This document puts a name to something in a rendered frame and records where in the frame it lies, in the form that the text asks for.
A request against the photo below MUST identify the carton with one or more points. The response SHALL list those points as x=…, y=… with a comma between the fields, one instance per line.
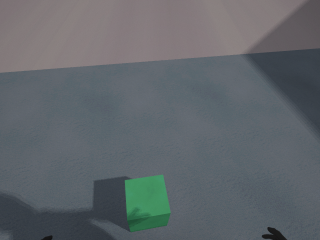
x=147, y=204

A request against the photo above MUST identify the robot right hand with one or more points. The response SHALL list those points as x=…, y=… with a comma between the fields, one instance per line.
x=275, y=234

